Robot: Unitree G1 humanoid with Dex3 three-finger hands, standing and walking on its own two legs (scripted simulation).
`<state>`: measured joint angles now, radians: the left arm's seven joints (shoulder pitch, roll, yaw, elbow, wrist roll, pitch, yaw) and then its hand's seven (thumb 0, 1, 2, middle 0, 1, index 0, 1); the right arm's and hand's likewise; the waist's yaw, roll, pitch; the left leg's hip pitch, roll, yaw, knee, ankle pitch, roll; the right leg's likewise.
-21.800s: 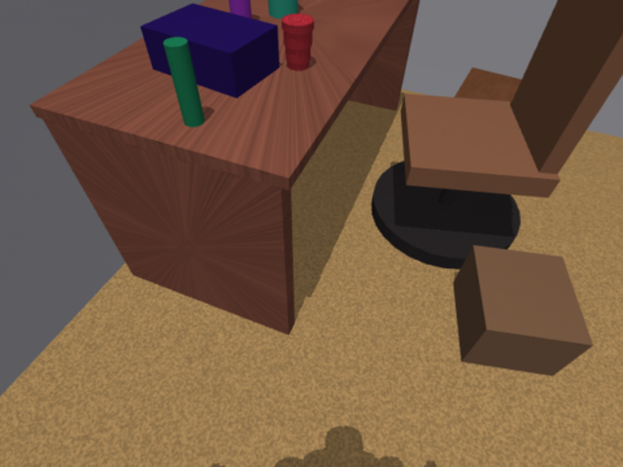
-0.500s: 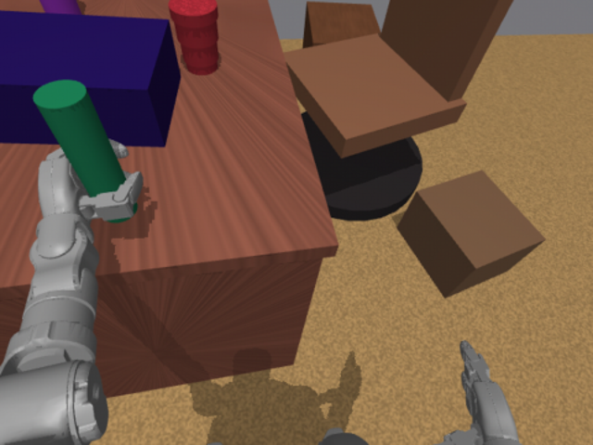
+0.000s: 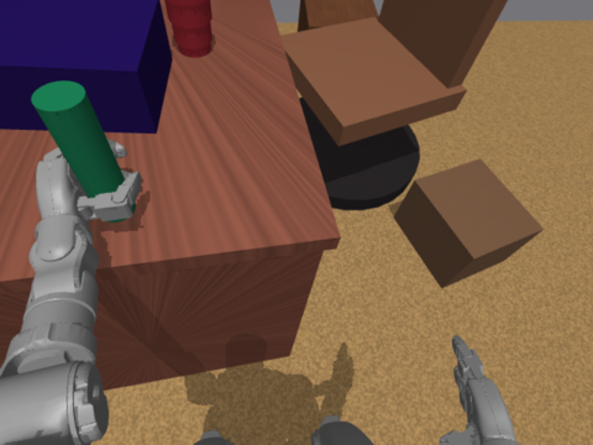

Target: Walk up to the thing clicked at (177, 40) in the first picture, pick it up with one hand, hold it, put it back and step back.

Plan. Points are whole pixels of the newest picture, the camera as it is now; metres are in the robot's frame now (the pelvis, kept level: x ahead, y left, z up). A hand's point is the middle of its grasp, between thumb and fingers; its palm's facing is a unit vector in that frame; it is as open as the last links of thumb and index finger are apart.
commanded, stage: lower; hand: left
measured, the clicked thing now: (93, 161) +0.47 +0.21 +0.11
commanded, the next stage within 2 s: loosen in 0.06 s
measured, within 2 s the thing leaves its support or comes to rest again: neither
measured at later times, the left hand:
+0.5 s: hand (113, 181) +0.47 +0.20 +0.07, palm faces +0.18 -0.98 +0.01, open 7.5 cm
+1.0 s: hand (95, 167) +0.47 +0.21 +0.09, palm faces +0.19 -0.98 +0.00, open 15.0 cm
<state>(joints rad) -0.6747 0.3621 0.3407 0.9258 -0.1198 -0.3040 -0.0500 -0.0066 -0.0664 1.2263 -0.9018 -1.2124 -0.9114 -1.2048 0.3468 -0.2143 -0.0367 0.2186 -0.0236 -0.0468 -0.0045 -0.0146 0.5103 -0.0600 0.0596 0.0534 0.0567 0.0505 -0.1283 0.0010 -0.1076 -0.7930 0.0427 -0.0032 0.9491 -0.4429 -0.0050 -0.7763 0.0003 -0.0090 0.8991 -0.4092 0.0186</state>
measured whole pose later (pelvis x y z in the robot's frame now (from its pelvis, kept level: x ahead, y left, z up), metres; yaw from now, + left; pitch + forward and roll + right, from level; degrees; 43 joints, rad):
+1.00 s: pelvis +0.00 +0.00 +0.00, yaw +0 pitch +16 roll -1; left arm -0.69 0.41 0.39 0.90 -0.11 -0.31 -0.07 -0.01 -0.38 0.24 -0.35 -0.30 -0.35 -0.31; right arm 0.39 -0.24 -0.05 0.09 -0.01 0.02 0.00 -0.01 0.51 -0.06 0.06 0.05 0.06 0.05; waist -0.14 -0.01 -0.11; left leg -0.80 0.04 0.00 0.97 -0.46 -0.01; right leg -0.79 0.00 -0.01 0.93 -0.43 0.02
